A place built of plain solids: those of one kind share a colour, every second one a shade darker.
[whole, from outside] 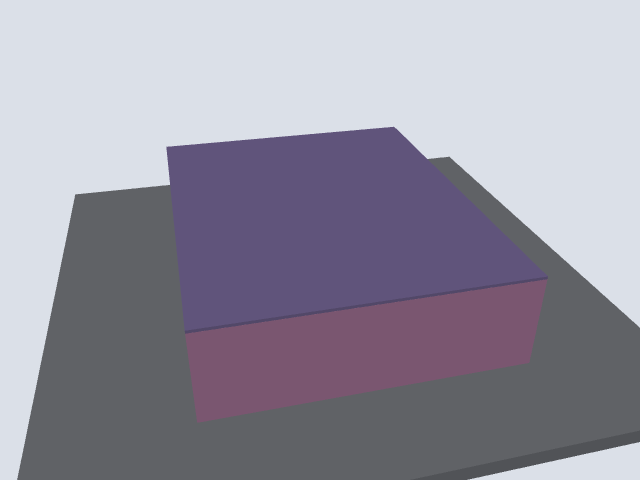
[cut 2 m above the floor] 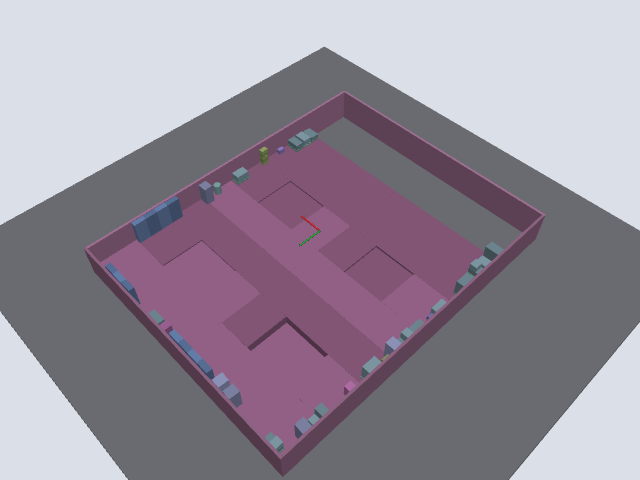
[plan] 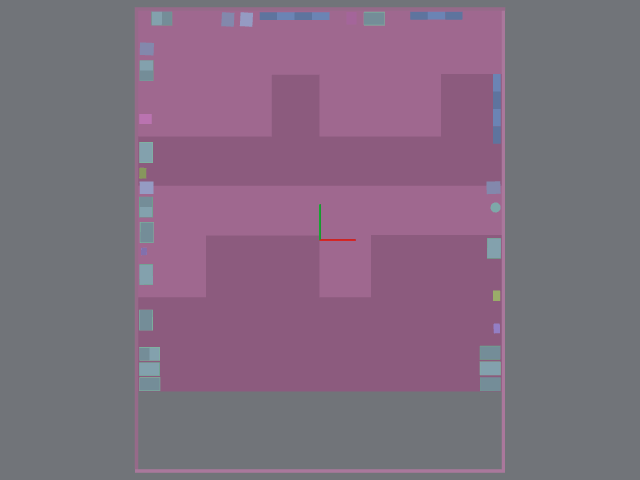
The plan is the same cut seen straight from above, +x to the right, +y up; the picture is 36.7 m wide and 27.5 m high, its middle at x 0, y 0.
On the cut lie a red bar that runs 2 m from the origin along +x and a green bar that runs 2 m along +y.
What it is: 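A closed goods hall without a stair; its walked floor is a bank 0.82 m over the ground, with five rectangular fields in it; some sunk deep, some a low step down, some level and merely marked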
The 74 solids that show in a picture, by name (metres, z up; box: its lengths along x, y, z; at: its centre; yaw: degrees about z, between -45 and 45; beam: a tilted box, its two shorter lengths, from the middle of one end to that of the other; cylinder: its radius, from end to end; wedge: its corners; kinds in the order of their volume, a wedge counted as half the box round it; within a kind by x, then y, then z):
{
 "floor_1": {"box": [3.52, 3.53, 0.87], "at": [-8.67, 7.7, 0.39]},
 "floor_2": {"box": [3.9, 3.54, 0.87], "at": [-8.48, -1.51, 0.39]},
 "floor_3": {"box": [10.4, 5.4, 0.87], "at": [-5.23, -5.98, 0.39]},
 "floor_4": {"box": [10.4, 2.84, 0.87], "at": [-5.23, 1.68, 0.39]},
 "floor_5": {"box": [10.4, 2.83, 0.87], "at": [-5.23, 4.52, 0.39]},
 "floor_6": {"box": [10.4, 3.68, 0.87], "at": [-5.23, 11.31, 0.39]},
 "floor_7": {"box": [4.19, 3.57, 0.11], "at": [-4.84, 7.7, 0.0]},
 "floor_8": {"box": [3.77, 3.58, 0.7], "at": [-4.66, -1.51, 0.3]},
 "floor_9": {"box": [2.77, 3.54, 0.87], "at": [-1.41, -1.51, 0.39]},
 "floor_10": {"box": [2.74, 3.53, 0.87], "at": [-1.39, 7.7, 0.39]},
 "floor_11": {"box": [2.82, 3.58, 0.87], "at": [1.39, 7.72, 0.39]},
 "floor_12": {"box": [2.95, 3.56, 0.87], "at": [1.45, -1.5, 0.39]},
 "floor_13": {"box": [4.17, 3.62, 0.77], "at": [4.86, 7.72, 0.33]},
 "floor_14": {"box": [4.06, 3.6, 0.75], "at": [4.94, -1.5, 0.32]},
 "floor_15": {"box": [10.45, 5.4, 0.87], "at": [5.2, -5.98, 0.39]},
 "floor_16": {"box": [10.45, 2.83, 0.87], "at": [5.2, 1.69, 0.39]},
 "floor_17": {"box": [10.45, 2.83, 0.87], "at": [5.2, 4.52, 0.39]},
 "floor_18": {"box": [10.45, 3.64, 0.87], "at": [5.2, 11.33, 0.39]},
 "floor_19": {"box": [3.5, 3.58, 0.87], "at": [8.68, 7.72, 0.39]},
 "floor_20": {"box": [3.48, 3.56, 0.87], "at": [8.69, -1.5, 0.39]},
 "wall_1": {"box": [0.2, 26.26, 6.52], "at": [-10.51, 0.0, 3.21]},
 "wall_2": {"box": [21.21, 0.2, 6.52], "at": [0.0, -13.23, 3.21]},
 "wall_3": {"box": [21.21, 0.2, 6.52], "at": [0.0, 13.23, 3.21]},
 "wall_4": {"box": [0.2, 26.26, 6.52], "at": [10.51, 0.0, 3.21]},
 "roof_1": {"box": [21.21, 26.66, 0.2], "at": [0.0, 0.0, 6.57]},
 "shelving_1": {"box": [1.0, 0.45, 2.1], "at": [-2.96, 12.82, 1.87]},
 "shelving_2": {"box": [1.0, 0.45, 2.1], "at": [-1.96, 12.82, 1.87]},
 "shelving_3": {"box": [1.0, 0.45, 2.1], "at": [-0.96, 12.82, 1.87]},
 "shelving_4": {"box": [1.0, 0.45, 2.1], "at": [0.04, 12.82, 1.87]},
 "shelving_5": {"box": [1.0, 0.45, 2.1], "at": [5.67, 12.85, 1.87]},
 "shelving_6": {"box": [1.0, 0.45, 2.1], "at": [6.67, 12.85, 1.87]},
 "shelving_7": {"box": [1.0, 0.45, 2.1], "at": [7.67, 12.85, 1.87]},
 "shelving_8": {"box": [0.45, 1.0, 2.1], "at": [10.13, 6.01, 1.87]},
 "shelving_9": {"box": [0.45, 1.0, 2.1], "at": [10.13, 7.01, 1.87]},
 "shelving_10": {"box": [0.45, 1.0, 2.1], "at": [10.13, 8.01, 1.87]},
 "shelving_11": {"box": [0.45, 1.0, 2.1], "at": [10.13, 9.01, 1.87]},
 "load_1": {"box": [0.74, 1.16, 1.26], "at": [-9.97, -4.59, 1.6], "yaw": -0.3},
 "load_2": {"box": [0.71, 0.58, 0.61], "at": [-9.97, 1.6, 1.88], "yaw": -0.2},
 "load_3": {"box": [0.71, 1.17, 0.61], "at": [-9.97, 1.89, 1.27], "yaw": 0.1},
 "load_4": {"box": [0.76, 1.14, 0.6], "at": [-9.96, -1.98, 1.27], "yaw": 0.3},
 "load_5": {"box": [0.74, 1.13, 1.27], "at": [-9.96, 5.01, 1.6]},
 "load_6": {"box": [0.75, 0.58, 0.68], "at": [-9.94, 9.42, 1.99], "yaw": 0.2},
 "load_7": {"box": [0.75, 1.16, 0.68], "at": [-9.94, 9.7, 1.31], "yaw": 0.1},
 "load_8": {"box": [0.75, 1.15, 0.62], "at": [-9.92, 0.43, 1.27]},
 "load_9": {"box": [1.13, 0.74, 0.58], "at": [-9.77, -7.4, 1.26]},
 "load_10": {"box": [1.14, 0.72, 0.48], "at": [-9.77, -6.53, 1.2], "yaw": -0.1},
 "load_11": {"box": [1.15, 0.72, 1.43], "at": [-9.75, -8.26, 1.68], "yaw": -0.2},
 "load_12": {"box": [0.57, 0.72, 0.48], "at": [-9.48, -6.53, 1.68], "yaw": 0.2},
 "load_13": {"box": [0.57, 0.77, 0.42], "at": [-9.34, 12.69, 1.59], "yaw": -0.3},
 "load_14": {"box": [1.15, 0.77, 0.42], "at": [-9.06, 12.7, 1.17], "yaw": 0.1},
 "load_15": {"box": [1.16, 0.71, 0.5], "at": [3.1, 12.68, 1.22], "yaw": 0.2},
 "load_16": {"box": [1.13, 0.75, 0.54], "at": [9.75, -7.36, 1.23], "yaw": 0.2},
 "load_17": {"box": [1.15, 0.72, 0.5], "at": [9.75, -6.46, 1.21], "yaw": 0.2},
 "load_18": {"box": [1.15, 0.78, 0.37], "at": [9.76, -8.26, 1.15], "yaw": -0.1},
 "load_19": {"box": [0.76, 1.11, 0.64], "at": [9.97, -0.47, 1.29], "yaw": -0.1},
 "cage_trolley_1": {"box": [0.8, 0.72, 1.66], "at": [-9.93, 2.99, 1.65], "yaw": 0.1},
 "cage_trolley_2": {"box": [0.8, 0.72, 1.66], "at": [-9.92, 10.95, 1.65], "yaw": -2.5},
 "cage_trolley_3": {"box": [0.72, 0.8, 1.66], "at": [-5.28, 12.63, 1.65], "yaw": -2.8},
 "cage_trolley_4": {"box": [0.72, 0.8, 1.66], "at": [-4.21, 12.63, 1.65], "yaw": -3.2},
 "cage_trolley_5": {"box": [0.8, 0.72, 1.66], "at": [9.94, 3.0, 1.65], "yaw": 1.9},
 "pallet_1": {"box": [0.8, 1.2, 0.14], "at": [-9.97, -4.59, 0.89]},
 "pallet_2": {"box": [0.8, 1.2, 0.14], "at": [-9.97, 1.88, 0.89]},
 "pallet_3": {"box": [0.8, 1.2, 0.14], "at": [-9.96, 5.01, 0.89]},
 "pallet_4": {"box": [1.2, 0.8, 0.14], "at": [-9.77, -7.4, 0.89]},
 "pallet_5": {"box": [1.2, 0.8, 0.14], "at": [-9.76, -6.53, 0.89]},
 "pallet_6": {"box": [1.2, 0.8, 0.14], "at": [-9.75, -8.26, 0.89]},
 "pallet_7": {"box": [1.2, 0.8, 0.14], "at": [9.75, -6.46, 0.89]},
 "bin_1": {"box": [0.72, 0.58, 1.06], "at": [-9.99, 6.93, 1.35]},
 "bin_2": {"box": [0.58, 0.72, 1.06], "at": [1.8, 12.7, 1.35]},
 "drum_1": {"cylinder": 0.29, "from": [10.06, 1.86, 0.82], "to": [10.06, 1.86, 1.7]},
 "carton_1": {"box": [0.32, 0.41, 0.38], "at": [-10.08, -0.66, 1.77], "yaw": -4.5},
 "carton_2": {"box": [0.37, 0.56, 0.41], "at": [10.13, -5.07, 1.03], "yaw": 1.7},
 "crate_1": {"box": [0.4, 0.6, 0.2], "at": [-10.15, 3.82, 1.72], "yaw": 0.6},
 "crate_2": {"box": [0.4, 0.6, 0.3], "at": [10.13, -3.2, 2.17], "yaw": 0.1}
}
